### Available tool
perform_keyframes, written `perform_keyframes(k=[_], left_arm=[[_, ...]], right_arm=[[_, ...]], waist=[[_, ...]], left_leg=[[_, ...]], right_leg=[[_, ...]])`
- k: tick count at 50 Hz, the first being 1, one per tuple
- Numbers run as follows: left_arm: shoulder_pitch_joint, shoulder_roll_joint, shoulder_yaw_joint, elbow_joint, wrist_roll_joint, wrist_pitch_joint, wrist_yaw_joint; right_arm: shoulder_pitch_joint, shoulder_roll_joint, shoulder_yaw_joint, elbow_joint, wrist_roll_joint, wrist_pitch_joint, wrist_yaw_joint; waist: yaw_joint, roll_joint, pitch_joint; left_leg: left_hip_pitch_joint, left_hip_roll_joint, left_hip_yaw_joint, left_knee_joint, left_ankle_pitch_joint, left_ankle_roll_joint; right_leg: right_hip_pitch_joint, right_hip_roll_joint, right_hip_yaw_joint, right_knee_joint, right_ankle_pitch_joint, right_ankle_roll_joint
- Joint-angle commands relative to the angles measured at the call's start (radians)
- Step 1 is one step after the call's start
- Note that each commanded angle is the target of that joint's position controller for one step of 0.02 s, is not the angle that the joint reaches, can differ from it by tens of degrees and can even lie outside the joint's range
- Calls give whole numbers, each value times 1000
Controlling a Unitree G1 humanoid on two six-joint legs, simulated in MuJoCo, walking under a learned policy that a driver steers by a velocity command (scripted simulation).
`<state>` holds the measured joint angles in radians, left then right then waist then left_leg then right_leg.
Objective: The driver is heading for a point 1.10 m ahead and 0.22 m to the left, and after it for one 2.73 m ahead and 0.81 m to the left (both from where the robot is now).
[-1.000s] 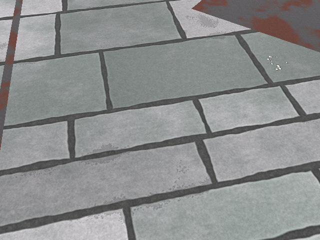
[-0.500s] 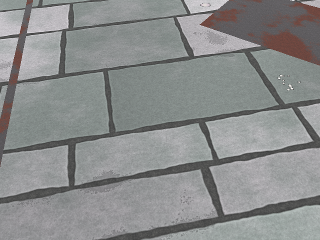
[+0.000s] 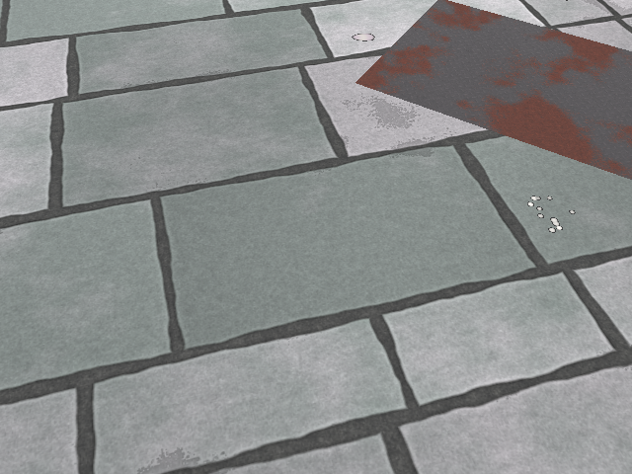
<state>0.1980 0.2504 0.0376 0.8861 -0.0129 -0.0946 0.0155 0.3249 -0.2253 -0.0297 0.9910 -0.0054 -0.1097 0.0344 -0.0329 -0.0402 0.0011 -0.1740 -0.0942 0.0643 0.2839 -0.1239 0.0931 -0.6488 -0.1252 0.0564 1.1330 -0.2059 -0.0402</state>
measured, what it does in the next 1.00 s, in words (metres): walks ahead: right foot, then left foot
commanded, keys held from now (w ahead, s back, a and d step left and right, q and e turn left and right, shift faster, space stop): w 0.60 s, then w+q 0.40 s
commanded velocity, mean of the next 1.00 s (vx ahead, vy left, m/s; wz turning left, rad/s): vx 0.50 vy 0.00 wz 0.13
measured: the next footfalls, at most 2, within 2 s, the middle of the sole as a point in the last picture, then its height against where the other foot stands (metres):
right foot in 0.30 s outside the picture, level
left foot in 0.88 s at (283, 419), level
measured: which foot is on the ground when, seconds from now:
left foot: down 0.00-0.32, up 0.34-0.86, down 0.88-1.00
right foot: up 0.00-0.28, down 0.30-0.88, up 0.90-1.00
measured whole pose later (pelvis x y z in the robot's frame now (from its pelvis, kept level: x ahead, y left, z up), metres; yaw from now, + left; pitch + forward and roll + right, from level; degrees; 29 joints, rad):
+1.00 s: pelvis +0.55 -0.01 -0.01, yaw +11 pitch +2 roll +0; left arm 0.25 0.25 0.04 0.90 -0.01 -0.13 0.00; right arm 0.18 -0.26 -0.07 0.84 0.01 -0.08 0.04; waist 0.00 -0.01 0.04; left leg -0.39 -0.09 0.01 0.50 -0.15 0.10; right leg -0.38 -0.03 0.03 1.22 -0.38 -0.02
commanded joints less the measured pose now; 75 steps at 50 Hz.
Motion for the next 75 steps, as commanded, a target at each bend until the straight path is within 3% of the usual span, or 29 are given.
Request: perform_keyframes(k=[1, 10, 14, 15, 16, 17, 18, 19, 22, 29, 38, 41, 43, 44, 45, 46, 47, 49, 50, 53, 59, 64, 67, 68, 69, 70, 71, 72, 75], left_arm=[[33, 42, 12, -43, 12, 6, 6], [-251, 41, 2, -132, -10, -14, -35], [-78, 108, 35, -100, -7, -30, -46], [116, 171, 63, -45, -4, -32, -38], [276, 288, 91, -19, 16, -28, -33], [310, 249, 80, -4, 12, -22, -39], [235, 172, 56, -18, 6, -25, -41], [140, 129, 42, -41, 5, -23, -40], [22, 63, 20, -48, 18, -25, -53], [139, 113, 32, 18, 15, -19, -24], [228, 132, 43, 83, 9, 2, -4], [181, 162, 53, 69, 8, 16, 4], [148, 171, 54, 49, 11, 33, 13], [150, 163, 45, 22, 19, 31, 18], [256, 19, -4, -12, 43, -1, -7], [199, 75, 6, -11, 7, -46, -21], [92, 139, 23, -50, -27, -71, -27], [12, 138, 29, -74, -2, -76, -11], [21, 142, 39, -81, 13, -62, -5], [29, 102, 40, -101, 27, -27, 2], [-202, 64, 28, -180, 23, -24, -3], [-294, 100, 33, -231, 7, -42, -24], [-216, 134, 47, -221, 4, -59, -29], [-116, 160, 61, -198, 12, -63, -23], [40, 211, 76, -180, 27, -65, -15], [166, 297, 100, -155, 40, -50, -10], [170, 227, 87, -149, 15, -40, -16], [117, 147, 66, -169, 10, -34, -15], [2, 90, 41, -168, 25, -21, -19]], right_arm=[[-39, -133, -22, -56, 2, -16, -20], [114, -169, -31, -5, 26, 16, -36], [67, -183, -36, -12, 23, 37, -39], [56, -149, -22, -27, 11, 38, -39], [129, -56, 8, -57, -1, 22, -33], [167, -30, 19, -42, 19, -5, -27], [88, -145, -10, -56, 43, -22, -23], [8, -165, -15, -80, 50, -27, -24], [-13, -117, -25, -80, 23, 6, -36], [-175, -80, -29, -140, 10, 28, -37], [-396, -65, -15, -227, 33, 22, 9], [-362, -91, -26, -244, 29, 19, 27], [-143, -155, -68, -192, 28, 23, 25], [31, -235, -101, -156, 26, 28, 12], [102, -337, -122, -151, 28, 30, 5], [128, -262, -99, -148, 27, 30, 2], [72, -213, -88, -158, 20, 26, -3], [-80, -152, -67, -206, 16, 21, -2], [-113, -129, -59, -220, 7, 19, -3], [-102, -156, -66, -229, 16, 20, -16], [5, -187, -76, -217, 28, 33, -47], [62, -183, -75, -205, 35, 48, -53], [34, -188, -79, -221, 30, 58, -60], [15, -164, -71, -235, 27, 59, -58], [-8, -115, -52, -259, 15, 53, -52], [128, -50, -31, -280, 35, 41, -49], [151, -128, -39, -275, 48, 37, -50], [65, -204, -59, -274, 48, 43, -50], [-38, -167, -68, -306, 27, 60, -43]], waist=[[46, 76, 53], [-49, 95, 82], [67, 115, -14], [144, 80, -142], [151, -130, -307], [141, -260, -394], [135, -160, -261], [109, -95, -163], [24, -39, -42], [39, -14, 25], [103, -9, 96], [62, -39, 47], [-55, -41, -86], [-118, 36, -185], [-42, 293, -314], [-80, 240, -395], [-85, 200, -244], [-9, 32, -100], [29, 39, -85], [60, 72, -44], [-17, 112, 4], [-44, 127, 2], [10, 166, -21], [61, 162, -78], [134, 95, -204], [103, -191, -351], [100, -247, -338], [119, -116, -192], [59, -42, -6]], left_leg=[[-94, 284, -217, -202, 66, 172], [143, 325, -180, -116, 57, 113], [178, 310, -153, 117, 363, 65], [70, 248, -99, 357, 397, 32], [-296, 114, -19, 764, 72, -38], [-524, 31, -125, 976, -423, -52], [-618, 100, -186, 1064, -384, -29], [-617, 156, -159, 1045, -287, -16], [-467, 236, -136, 883, -124, -32], [-566, 236, -111, 581, 128, -74], [-588, 181, -82, 310, 160, -18], [-459, 126, -14, 300, 29, 24], [-147, 35, 47, 263, 23, 68], [160, 130, -133, 254, 46, 124], [553, 391, -668, 184, -82, 317], [619, 439, -896, 18, -179, 336], [520, 398, -747, 11, -130, 273], [200, 324, -527, -12, 69, 219], [101, 292, -472, -36, 132, 208], [-36, 254, -395, -83, 198, 214], [-95, 176, -322, -71, 112, 139], [22, 217, -437, 26, 51, 118], [65, 225, -503, 126, 106, 97], [34, 179, -480, 221, 160, 71], [-85, 123, -406, 466, 97, 35], [-436, -21, -256, 791, -292, -42], [-604, 46, -254, 962, -466, -52], [-649, 93, -259, 1021, -381, -59], [-558, 184, -203, 930, -214, -69]], right_leg=[[-30, -43, 3, -145, 153, 27], [-2, 31, -44, -574, 226, 18], [274, 101, -96, -659, 106, -49], [543, 61, -49, -639, 130, -93], [946, -198, 331, -659, 94, -224], [1070, -297, 683, -821, -28, -310], [961, -262, 584, -836, -63, -256], [818, -222, 424, -848, 0, -216], [528, -109, 190, -951, 155, -170], [535, -80, 47, -1012, 324, -175], [755, -143, -81, -980, 312, -127], [790, -151, -133, -850, 639, -95], [733, -99, -196, -545, 899, -53], [504, -55, -212, -255, 698, -14], [43, 148, -161, 139, -109, 57], [-102, 177, 29, 283, -337, 40], [-187, 116, 52, 285, -268, 12], [-89, 38, 33, 128, -134, 8], [-7, 13, 39, 68, -112, 14], [48, 12, 13, -75, -75, 53], [88, 88, -7, -500, 273, 83], [131, 125, 22, -649, 249, 68], [255, 134, 13, -712, 149, 30], [411, 117, 12, -737, 157, -1], [669, -26, 131, -702, 140, -66], [1041, -264, 526, -730, 36, -233], [1046, -331, 729, -796, -167, -257], [913, -282, 588, -819, -206, -206], [588, -150, 259, -902, 26, -133]])
Keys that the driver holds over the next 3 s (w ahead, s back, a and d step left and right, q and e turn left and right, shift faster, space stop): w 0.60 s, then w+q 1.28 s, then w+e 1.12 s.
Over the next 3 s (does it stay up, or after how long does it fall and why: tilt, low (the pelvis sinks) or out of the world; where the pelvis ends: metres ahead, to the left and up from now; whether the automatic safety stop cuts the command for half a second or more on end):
stays up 1.49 0.52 -0.02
